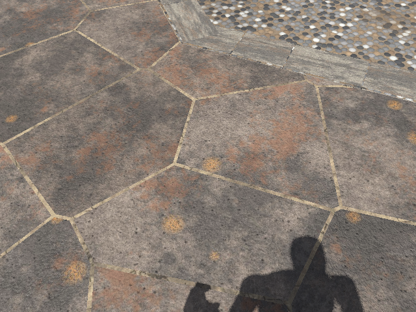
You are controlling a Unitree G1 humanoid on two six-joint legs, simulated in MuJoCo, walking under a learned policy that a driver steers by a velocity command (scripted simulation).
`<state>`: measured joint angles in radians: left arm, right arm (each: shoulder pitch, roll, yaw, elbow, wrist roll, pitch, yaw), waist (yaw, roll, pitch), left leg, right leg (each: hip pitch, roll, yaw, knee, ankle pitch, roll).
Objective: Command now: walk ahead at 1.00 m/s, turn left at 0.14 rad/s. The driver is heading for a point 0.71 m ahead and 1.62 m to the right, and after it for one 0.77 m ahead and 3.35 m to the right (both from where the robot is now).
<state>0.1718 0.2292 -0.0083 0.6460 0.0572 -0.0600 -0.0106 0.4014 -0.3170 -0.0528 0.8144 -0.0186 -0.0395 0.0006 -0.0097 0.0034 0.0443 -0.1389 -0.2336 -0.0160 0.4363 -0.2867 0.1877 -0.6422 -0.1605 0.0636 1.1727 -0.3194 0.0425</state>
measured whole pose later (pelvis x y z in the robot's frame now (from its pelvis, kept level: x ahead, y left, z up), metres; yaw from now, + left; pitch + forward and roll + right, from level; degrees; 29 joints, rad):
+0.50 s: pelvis +0.48 -0.11 +0.01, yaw -18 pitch +1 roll -1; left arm 0.52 0.30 0.07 0.88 0.00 -0.05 -0.02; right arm 0.04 -0.25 0.05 0.58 -0.06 -0.07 0.02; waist 0.07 0.01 0.01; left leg -0.71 0.13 -0.10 0.88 -0.14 -0.04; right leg -0.07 0.19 0.12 0.34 -0.26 -0.14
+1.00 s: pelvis +0.93 -0.25 -0.01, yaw -45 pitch +2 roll +2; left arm -0.06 0.34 0.03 0.57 0.03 0.01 -0.09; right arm 0.52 -0.33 -0.05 0.90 -0.03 -0.11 -0.01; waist -0.08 -0.05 0.02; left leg 0.18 0.00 0.26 0.21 -0.42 -0.05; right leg -0.79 -0.04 -0.11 0.89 -0.04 -0.12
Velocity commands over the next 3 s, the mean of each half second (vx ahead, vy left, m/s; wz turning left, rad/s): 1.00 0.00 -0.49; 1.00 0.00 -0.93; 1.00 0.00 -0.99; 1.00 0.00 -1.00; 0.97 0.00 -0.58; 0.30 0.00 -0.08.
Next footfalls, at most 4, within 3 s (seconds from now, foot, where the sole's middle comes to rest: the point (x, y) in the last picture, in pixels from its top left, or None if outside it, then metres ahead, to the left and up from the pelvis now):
0.24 right None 0.44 -0.14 -0.76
0.66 left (238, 199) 0.89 -0.06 -0.76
1.10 right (334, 153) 1.10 -0.47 -0.76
1.48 left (373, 91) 1.47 -0.73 -0.76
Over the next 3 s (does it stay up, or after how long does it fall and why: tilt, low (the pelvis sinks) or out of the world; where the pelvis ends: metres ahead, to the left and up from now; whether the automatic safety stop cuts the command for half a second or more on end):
stays up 1.09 -1.74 0.01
